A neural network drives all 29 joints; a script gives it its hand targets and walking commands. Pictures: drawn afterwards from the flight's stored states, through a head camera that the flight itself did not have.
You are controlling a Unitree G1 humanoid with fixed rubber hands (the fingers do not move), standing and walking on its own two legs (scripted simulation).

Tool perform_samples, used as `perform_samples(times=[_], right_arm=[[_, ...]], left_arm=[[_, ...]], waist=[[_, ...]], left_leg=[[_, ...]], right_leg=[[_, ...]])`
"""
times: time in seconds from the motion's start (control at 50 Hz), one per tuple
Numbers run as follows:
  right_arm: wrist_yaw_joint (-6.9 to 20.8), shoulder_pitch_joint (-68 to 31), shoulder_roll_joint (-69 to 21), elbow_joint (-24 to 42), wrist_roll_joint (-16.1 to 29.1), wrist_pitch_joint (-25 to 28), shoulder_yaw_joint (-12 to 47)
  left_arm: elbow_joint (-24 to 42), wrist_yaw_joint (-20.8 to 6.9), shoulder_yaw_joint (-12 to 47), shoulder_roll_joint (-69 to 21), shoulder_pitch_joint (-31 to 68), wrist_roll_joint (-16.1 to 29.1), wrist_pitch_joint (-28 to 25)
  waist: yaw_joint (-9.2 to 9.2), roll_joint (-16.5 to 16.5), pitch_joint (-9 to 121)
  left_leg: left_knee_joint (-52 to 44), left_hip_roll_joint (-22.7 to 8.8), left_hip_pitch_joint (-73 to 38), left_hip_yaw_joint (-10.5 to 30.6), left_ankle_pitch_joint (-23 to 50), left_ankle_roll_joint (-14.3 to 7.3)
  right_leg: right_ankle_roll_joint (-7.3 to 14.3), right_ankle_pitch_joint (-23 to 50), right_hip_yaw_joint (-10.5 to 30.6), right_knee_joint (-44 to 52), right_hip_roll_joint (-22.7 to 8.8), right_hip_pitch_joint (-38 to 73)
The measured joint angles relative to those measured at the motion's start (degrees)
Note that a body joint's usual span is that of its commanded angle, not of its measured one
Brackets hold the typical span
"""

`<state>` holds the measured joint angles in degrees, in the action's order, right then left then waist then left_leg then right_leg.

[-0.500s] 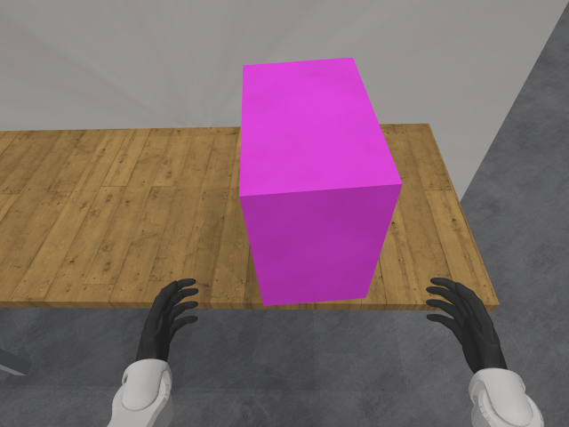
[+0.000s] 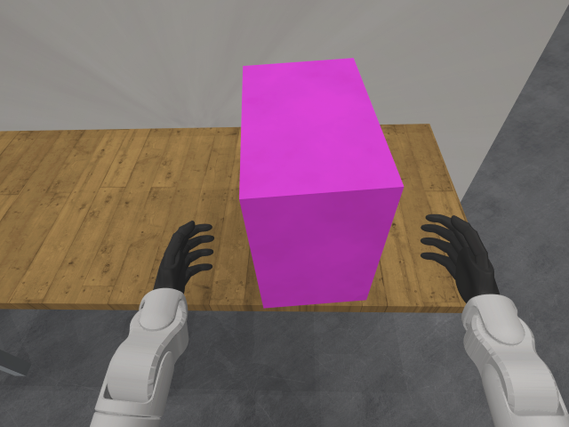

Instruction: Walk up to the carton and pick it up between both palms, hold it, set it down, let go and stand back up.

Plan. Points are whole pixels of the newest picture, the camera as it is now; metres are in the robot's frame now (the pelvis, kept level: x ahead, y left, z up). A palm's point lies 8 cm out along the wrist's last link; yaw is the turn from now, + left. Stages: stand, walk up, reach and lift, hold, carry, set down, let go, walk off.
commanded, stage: reach and lift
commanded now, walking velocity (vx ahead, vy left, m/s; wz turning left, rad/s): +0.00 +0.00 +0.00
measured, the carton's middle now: (306, 187) +0.46 +0.00 +0.05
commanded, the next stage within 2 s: none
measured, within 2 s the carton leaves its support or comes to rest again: neither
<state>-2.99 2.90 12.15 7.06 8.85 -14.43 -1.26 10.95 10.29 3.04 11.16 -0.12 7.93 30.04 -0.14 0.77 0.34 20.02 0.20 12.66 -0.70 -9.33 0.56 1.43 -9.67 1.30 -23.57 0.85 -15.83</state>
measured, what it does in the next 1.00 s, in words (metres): stands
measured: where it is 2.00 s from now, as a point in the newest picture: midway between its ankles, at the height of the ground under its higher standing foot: outside the picture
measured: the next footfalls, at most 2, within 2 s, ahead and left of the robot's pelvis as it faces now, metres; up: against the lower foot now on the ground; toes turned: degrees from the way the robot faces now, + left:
none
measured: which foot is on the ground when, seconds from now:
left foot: down 0.00-1.00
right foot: down 0.00-1.00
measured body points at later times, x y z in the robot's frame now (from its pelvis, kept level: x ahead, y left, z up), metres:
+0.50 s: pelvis +0.00 +0.00 +0.00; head +0.02 +0.00 +0.45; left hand +0.35 +0.17 +0.15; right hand +0.36 -0.20 +0.13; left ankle +0.01 +0.13 -0.74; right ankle +0.03 -0.10 -0.74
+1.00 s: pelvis +0.00 +0.00 +0.00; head +0.02 +0.00 +0.45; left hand +0.41 +0.16 +0.17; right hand +0.43 -0.19 +0.17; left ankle +0.01 +0.13 -0.74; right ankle +0.03 -0.10 -0.74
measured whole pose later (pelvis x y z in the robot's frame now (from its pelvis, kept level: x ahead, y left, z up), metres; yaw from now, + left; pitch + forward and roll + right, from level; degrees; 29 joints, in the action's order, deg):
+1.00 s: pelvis +0.00 +0.00 +0.00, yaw +0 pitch +2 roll +1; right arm -5.0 -42.8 17.4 -28.0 15.4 -23.7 -1.3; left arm -11.1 11.7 -1.0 11.2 39.9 7.9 44.5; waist 0.4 0.8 0.8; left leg 20.0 0.2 12.7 -0.7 -9.5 0.6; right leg 1.3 -9.8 1.3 -23.6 0.9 -15.8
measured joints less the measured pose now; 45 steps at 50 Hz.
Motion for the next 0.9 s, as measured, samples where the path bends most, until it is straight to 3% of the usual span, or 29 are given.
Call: perform_samples(times=[0.16, 0.46, 0.9], right_arm=[[-1.26, -7.15, 2.04, -0.69, 3.14, -4.31, 0.00], [-2.06, -20.62, 3.63, -10.60, 4.51, -8.48, -0.01], [-2.06, -41.48, 5.24, -30.46, 6.15, -9.24, 0.00]], left_arm=[[1.49, 0.00, 0.00, 0.00, 5.08, 0.00, 5.67], [1.09, 0.01, -2.12, 0.01, 17.62, -0.01, 12.81], [-16.49, 0.82, -4.07, 0.00, 35.68, -0.02, 14.64]], waist=[[0.00, 0.00, 0.00], [0.00, 0.00, 0.01], [0.34, 0.00, 0.13]], left_leg=[[0.00, 0.00, 0.00, 0.00, -0.06, 0.00], [0.00, 0.00, 0.00, 0.00, -0.06, 0.00], [0.00, 0.00, 0.00, 0.01, -0.14, 0.00]], right_leg=[[0.00, -0.07, 0.00, 0.00, 0.00, 0.00], [-0.03, -0.07, 0.00, 0.00, 0.00, 0.00], [-0.12, -0.12, 0.00, 0.00, 0.00, 0.00]])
